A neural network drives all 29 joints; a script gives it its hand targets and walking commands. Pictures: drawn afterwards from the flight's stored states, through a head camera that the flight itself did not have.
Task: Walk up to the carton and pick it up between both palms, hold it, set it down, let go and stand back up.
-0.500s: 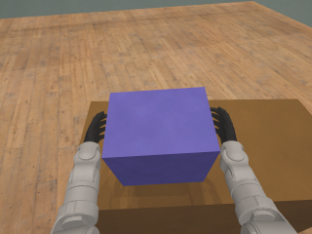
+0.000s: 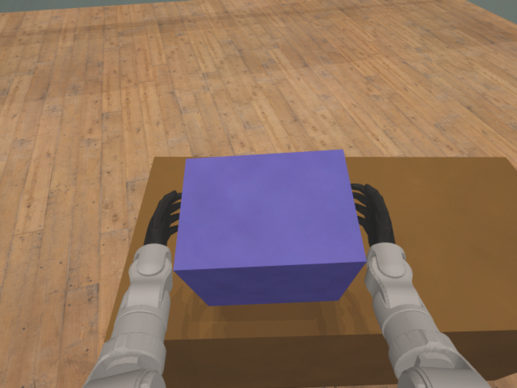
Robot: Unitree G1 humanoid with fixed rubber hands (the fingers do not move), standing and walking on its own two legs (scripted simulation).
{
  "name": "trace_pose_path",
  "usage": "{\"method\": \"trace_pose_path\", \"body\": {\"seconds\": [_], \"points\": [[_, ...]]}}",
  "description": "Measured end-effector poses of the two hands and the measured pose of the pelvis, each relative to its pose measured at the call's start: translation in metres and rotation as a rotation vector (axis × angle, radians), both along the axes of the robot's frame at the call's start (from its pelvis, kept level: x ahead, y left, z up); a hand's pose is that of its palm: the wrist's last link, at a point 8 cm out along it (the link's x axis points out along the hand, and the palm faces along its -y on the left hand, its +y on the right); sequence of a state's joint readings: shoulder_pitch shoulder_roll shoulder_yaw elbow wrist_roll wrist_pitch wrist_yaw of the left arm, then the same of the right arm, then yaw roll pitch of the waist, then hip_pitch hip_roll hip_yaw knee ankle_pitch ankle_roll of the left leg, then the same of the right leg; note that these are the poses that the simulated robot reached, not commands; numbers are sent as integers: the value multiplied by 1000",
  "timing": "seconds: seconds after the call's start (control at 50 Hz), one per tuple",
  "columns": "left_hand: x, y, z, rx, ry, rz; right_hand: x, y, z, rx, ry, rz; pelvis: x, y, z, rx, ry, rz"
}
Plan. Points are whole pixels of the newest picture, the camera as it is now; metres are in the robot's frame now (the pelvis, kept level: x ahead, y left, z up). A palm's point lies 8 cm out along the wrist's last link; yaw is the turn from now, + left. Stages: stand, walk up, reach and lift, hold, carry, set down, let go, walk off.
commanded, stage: set down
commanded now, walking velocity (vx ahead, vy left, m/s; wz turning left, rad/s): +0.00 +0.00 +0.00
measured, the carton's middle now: (268, 236) +0.40 +0.00 -0.02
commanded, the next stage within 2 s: none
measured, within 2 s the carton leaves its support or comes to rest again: neither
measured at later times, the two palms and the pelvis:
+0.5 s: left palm (161, 239) +0.37 +0.19 +0.01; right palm (369, 237) +0.37 -0.17 +0.03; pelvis +0.01 +0.00 +0.00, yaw +0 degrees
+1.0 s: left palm (163, 250) +0.37 +0.19 -0.02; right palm (364, 251) +0.36 -0.17 -0.01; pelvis +0.00 +0.00 -0.01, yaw +0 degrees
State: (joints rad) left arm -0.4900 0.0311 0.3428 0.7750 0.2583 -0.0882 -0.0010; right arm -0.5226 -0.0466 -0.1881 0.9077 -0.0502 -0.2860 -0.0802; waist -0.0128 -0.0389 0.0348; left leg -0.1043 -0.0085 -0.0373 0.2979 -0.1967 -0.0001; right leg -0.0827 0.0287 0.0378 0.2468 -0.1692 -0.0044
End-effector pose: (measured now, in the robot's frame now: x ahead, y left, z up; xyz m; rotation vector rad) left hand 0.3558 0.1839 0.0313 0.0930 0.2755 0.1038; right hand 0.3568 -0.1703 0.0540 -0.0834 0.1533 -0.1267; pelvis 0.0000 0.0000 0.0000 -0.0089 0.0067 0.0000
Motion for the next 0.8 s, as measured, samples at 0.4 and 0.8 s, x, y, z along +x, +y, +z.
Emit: {"method": "trace_pose_path", "body": {"seconds": [0.4,0.8], "points": [[9,2,-27,-14,8,4,8,2,-27,-2,43,-4,6,1,-2,-1,60,1],[11,5,-51,-17,10,4,7,5,-59,-3,92,-10,6,4,-6,-5,148,2]]}}
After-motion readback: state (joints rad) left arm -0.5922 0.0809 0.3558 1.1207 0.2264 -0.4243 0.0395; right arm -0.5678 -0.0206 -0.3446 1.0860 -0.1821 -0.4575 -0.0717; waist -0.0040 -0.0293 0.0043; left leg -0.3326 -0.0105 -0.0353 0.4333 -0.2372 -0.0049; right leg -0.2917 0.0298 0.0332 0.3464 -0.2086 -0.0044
